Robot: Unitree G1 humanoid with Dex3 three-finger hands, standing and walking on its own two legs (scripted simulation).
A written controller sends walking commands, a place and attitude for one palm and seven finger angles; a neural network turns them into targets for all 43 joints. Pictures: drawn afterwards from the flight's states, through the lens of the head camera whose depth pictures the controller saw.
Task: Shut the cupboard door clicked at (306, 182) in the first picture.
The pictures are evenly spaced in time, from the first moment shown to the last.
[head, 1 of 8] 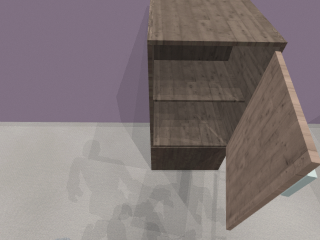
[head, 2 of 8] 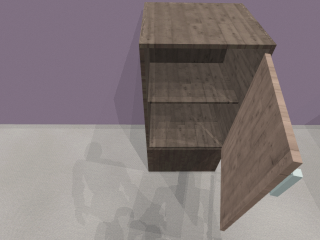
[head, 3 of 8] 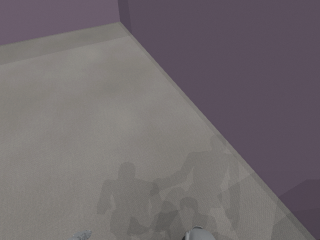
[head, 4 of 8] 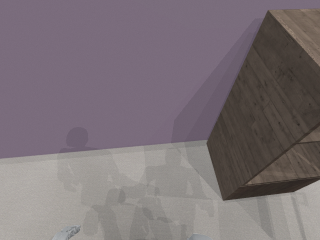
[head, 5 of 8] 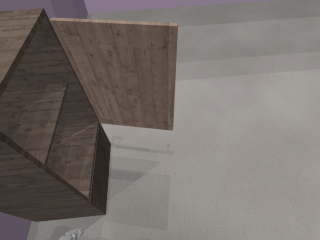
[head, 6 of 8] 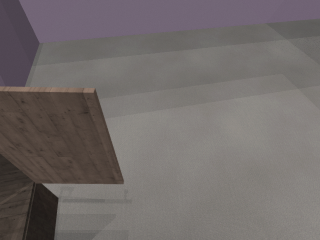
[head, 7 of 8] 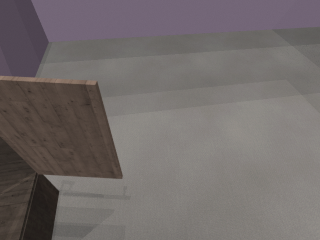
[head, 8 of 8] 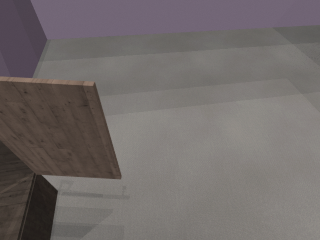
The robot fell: no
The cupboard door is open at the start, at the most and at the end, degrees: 77 77 77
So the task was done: no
